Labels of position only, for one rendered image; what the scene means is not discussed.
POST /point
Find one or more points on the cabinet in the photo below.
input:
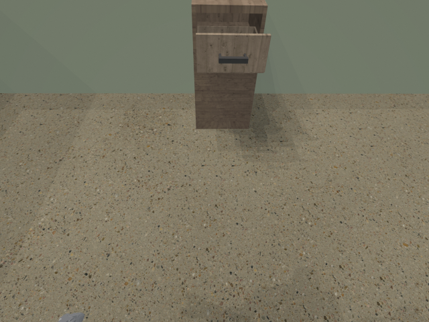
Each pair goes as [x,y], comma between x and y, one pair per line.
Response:
[224,100]

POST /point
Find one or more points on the drawer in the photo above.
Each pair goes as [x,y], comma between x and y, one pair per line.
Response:
[231,41]

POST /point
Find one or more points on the handle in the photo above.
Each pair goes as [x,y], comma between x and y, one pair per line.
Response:
[233,59]

